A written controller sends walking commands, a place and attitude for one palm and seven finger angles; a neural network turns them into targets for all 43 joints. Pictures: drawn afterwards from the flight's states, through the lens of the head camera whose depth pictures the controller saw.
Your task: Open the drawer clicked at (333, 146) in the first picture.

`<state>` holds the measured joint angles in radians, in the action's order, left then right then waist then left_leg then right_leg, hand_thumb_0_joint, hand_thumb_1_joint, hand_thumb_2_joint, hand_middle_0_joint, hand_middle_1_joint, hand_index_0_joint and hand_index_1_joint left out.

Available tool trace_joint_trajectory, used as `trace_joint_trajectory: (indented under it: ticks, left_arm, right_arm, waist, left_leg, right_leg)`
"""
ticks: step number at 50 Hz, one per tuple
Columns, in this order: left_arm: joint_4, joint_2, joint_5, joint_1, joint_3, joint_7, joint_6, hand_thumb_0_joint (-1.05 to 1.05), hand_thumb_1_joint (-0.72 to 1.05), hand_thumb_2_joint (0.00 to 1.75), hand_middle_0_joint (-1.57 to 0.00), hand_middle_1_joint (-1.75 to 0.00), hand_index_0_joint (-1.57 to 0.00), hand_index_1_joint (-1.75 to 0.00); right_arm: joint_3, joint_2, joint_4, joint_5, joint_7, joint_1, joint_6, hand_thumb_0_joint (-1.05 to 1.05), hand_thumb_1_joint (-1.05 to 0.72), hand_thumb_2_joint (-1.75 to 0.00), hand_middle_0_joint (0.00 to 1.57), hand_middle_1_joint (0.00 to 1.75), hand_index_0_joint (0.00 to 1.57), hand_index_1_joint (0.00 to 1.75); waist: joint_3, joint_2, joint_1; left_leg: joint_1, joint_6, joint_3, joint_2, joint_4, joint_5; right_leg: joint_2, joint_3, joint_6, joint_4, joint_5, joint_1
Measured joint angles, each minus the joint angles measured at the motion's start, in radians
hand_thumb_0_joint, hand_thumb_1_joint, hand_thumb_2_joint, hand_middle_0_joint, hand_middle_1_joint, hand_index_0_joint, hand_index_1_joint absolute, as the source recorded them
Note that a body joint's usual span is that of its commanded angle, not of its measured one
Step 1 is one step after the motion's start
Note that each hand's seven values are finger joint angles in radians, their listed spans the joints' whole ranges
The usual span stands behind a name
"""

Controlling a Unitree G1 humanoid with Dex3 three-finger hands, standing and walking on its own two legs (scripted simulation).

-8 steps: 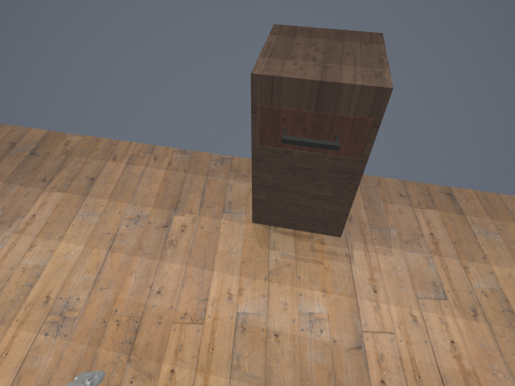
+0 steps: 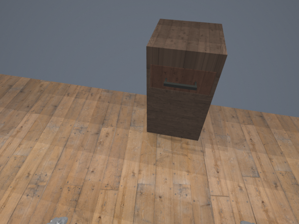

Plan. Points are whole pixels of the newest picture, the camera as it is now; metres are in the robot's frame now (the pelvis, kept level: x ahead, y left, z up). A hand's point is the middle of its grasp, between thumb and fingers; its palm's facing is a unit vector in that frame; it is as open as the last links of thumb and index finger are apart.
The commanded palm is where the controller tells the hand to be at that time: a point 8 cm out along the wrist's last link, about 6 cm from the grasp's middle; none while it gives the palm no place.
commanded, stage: stand and wait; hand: left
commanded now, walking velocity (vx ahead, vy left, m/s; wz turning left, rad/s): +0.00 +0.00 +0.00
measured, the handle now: (180, 83) +0.93 -0.13 -0.19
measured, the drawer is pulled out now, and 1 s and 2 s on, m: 0.00 0.00 0.00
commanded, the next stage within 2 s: look at it before walking up in 0.66 s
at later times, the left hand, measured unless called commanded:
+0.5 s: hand out of the picture +0.05 +0.23 -0.15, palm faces -0.02 -0.94 -0.33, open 7.4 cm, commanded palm none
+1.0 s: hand out of the picture +0.05 +0.22 -0.15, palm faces -0.03 -0.95 -0.32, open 7.4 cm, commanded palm none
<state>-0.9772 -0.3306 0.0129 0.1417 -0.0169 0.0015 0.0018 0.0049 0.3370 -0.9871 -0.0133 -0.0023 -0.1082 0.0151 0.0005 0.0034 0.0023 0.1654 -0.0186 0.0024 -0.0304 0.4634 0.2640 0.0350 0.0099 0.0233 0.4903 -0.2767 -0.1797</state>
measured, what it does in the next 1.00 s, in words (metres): stands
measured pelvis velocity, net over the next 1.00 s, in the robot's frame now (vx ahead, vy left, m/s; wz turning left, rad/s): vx -0.01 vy -0.01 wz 0.00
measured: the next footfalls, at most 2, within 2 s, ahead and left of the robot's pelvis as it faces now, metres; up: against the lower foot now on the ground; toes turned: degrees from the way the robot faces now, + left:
none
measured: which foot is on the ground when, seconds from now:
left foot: down 0.00-1.00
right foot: down 0.00-1.00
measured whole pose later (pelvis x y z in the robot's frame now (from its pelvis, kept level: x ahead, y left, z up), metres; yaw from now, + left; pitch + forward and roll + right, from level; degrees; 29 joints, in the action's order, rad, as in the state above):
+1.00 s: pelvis -0.01 -0.01 +0.01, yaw +0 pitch -2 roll +0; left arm -1.08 -0.32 0.01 0.16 -0.01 0.00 -0.01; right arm 0.00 0.32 -1.12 -0.01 0.00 -0.15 0.01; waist 0.02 0.00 0.00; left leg 0.15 0.00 0.01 0.00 0.38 0.20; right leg 0.01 0.00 0.00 0.40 -0.21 -0.16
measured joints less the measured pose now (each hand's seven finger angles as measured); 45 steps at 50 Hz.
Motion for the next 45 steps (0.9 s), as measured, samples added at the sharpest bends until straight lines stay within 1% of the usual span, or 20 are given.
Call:
trace_joint_trajectory:
  ticks: [7, 20, 33, 45]
  left_arm:
    - [-0.031, 0.011, 0.001, 0.013, 0.0, -0.002, -0.003, 0.0, 0.9, 0.9, -0.21, -0.3, -0.2, -0.3]
    - [-0.09, 0.002, -0.001, 0.038, 0.008, 0.0, -0.005, 0.01, 0.9, 0.9, -0.21, -0.3, -0.2, -0.3]
    - [-0.107, 0.008, -0.001, 0.025, 0.008, 0.0, -0.007, 0.0, 0.9, 0.9, -0.21, -0.29, -0.2, -0.3]
    - [-0.104, 0.015, 0.0, 0.018, 0.008, 0.001, -0.01, 0.0, 0.9, 0.9, -0.21, -0.29, -0.2, -0.3]
  right_arm:
    - [0.0, -0.003, -0.031, 0.001, 0.0, 0.003, -0.001, 0.0, -0.91, -0.9, 0.21, 0.3, 0.2, 0.3]
    - [-0.004, 0.005, -0.103, 0.005, 0.002, -0.041, -0.008, 0.0, -0.91, -0.9, 0.21, 0.3, 0.2, 0.3]
    - [0.0, -0.004, -0.13, 0.006, 0.001, -0.052, -0.005, 0.0, -0.91, -0.9, 0.21, 0.3, 0.2, 0.3]
    - [0.001, -0.013, -0.13, 0.006, 0.001, -0.043, -0.001, 0.0, -0.91, -0.9, 0.21, 0.3, 0.2, 0.3]
  waist:
    - [0.007, -0.002, 0.003]
    - [0.023, -0.002, -0.003]
    - [0.019, 0.001, -0.007]
    - [0.019, -0.002, -0.005]
  left_leg:
    - [-0.006, 0.009, 0.004, 0.009, -0.025, -0.022]
    - [-0.011, 0.022, 0.01, 0.024, -0.055, -0.049]
    - [-0.016, 0.024, 0.007, 0.027, -0.076, -0.064]
    - [-0.016, 0.024, 0.006, 0.027, -0.084, -0.067]
  right_leg:
    - [-0.009, -0.004, -0.008, -0.023, 0.02, 0.005]
    - [-0.023, -0.01, -0.019, -0.062, 0.052, 0.015]
    - [-0.027, -0.008, -0.021, -0.082, 0.069, 0.018]
    - [-0.026, -0.006, -0.02, -0.09, 0.071, 0.017]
